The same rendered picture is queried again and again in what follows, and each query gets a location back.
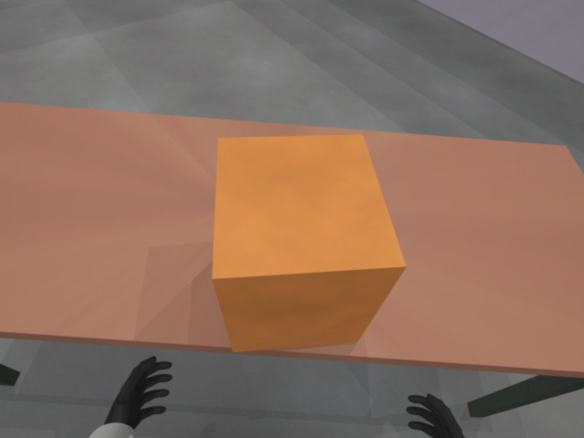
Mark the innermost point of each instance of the carton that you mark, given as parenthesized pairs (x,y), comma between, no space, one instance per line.
(305,252)

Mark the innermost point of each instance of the robot left hand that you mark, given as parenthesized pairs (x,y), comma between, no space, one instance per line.
(132,396)

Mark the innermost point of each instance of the robot right hand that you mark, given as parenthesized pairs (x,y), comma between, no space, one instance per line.
(444,423)

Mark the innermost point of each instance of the table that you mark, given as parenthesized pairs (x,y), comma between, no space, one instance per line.
(107,238)

